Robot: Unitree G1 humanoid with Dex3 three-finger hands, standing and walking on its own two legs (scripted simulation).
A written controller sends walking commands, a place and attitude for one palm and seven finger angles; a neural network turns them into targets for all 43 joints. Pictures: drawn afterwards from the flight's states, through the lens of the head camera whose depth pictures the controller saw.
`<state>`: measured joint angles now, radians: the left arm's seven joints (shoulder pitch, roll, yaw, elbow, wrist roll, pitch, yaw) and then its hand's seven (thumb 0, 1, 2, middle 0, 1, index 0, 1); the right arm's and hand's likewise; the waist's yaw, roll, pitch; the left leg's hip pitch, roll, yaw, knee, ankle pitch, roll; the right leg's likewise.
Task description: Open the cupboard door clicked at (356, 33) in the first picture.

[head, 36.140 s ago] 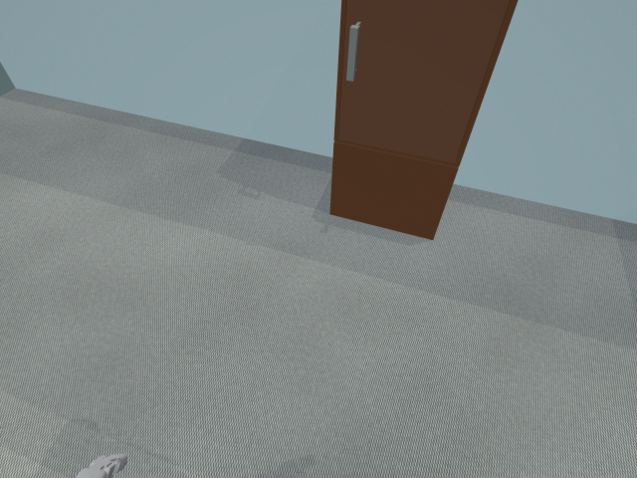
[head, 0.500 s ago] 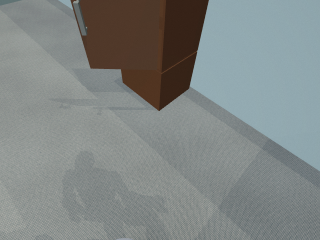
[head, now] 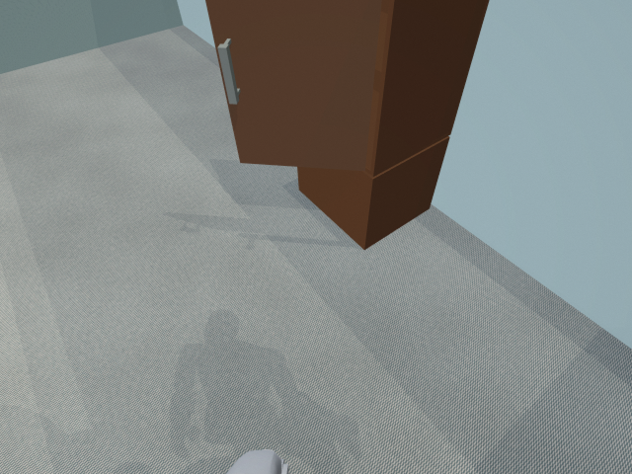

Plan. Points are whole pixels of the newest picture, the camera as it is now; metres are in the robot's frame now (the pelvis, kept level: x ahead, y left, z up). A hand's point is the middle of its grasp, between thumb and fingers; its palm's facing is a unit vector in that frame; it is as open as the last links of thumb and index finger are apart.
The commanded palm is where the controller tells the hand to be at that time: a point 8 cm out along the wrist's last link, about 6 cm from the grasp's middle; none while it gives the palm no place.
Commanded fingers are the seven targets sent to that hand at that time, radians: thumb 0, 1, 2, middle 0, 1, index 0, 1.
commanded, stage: take the last steps up to it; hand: left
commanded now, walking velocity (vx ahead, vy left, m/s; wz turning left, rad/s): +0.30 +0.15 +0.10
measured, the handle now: (231, 71) +1.07 +0.32 -0.01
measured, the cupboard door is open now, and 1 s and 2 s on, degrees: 46 46 46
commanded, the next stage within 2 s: come to a stop and stand still in 1.14 s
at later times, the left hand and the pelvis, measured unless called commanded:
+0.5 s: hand (146, 423) +0.21 +0.30 -0.17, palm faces +0.09 -0.97 -0.20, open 7.4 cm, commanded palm none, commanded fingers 0.00 0.90 0.90 -0.20 -0.30 -0.20 -0.30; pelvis +0.16 +0.10 +0.00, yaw +1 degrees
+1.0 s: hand (179, 346) +0.34 +0.28 -0.17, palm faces +0.07 -0.98 -0.20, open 7.2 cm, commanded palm none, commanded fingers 0.00 0.90 0.90 -0.20 -0.30 -0.20 -0.30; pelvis +0.35 +0.10 +0.00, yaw +0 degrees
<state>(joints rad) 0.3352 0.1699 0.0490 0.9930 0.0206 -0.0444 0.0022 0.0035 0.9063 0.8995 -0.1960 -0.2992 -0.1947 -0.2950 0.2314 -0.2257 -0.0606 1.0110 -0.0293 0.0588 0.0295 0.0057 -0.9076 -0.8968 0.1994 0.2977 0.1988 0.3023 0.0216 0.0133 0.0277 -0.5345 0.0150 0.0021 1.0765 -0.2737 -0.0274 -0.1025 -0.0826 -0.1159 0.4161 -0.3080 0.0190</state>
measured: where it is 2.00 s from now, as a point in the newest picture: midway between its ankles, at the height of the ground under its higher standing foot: (291, 395)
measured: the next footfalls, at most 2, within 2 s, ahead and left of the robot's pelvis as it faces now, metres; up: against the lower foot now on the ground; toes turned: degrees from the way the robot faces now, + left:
left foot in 0.24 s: +0.21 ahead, +0.19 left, +0.00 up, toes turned +10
right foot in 0.70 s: +0.33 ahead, -0.01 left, +0.00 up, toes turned -8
